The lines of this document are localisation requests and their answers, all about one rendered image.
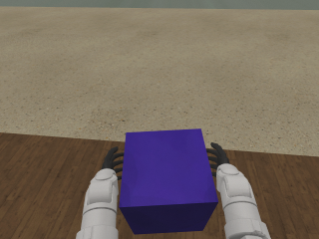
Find left robot hand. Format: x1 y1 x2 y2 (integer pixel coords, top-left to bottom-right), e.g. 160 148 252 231
101 146 125 180

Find left robot forearm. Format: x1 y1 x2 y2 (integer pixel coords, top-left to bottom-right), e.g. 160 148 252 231
76 168 119 239

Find right robot hand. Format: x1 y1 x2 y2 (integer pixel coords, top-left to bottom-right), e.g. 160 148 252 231
206 142 230 177

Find right robot forearm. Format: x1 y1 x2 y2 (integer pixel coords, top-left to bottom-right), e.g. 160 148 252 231
216 163 271 239

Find carton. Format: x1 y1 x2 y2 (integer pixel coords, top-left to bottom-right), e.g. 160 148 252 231
119 128 218 235

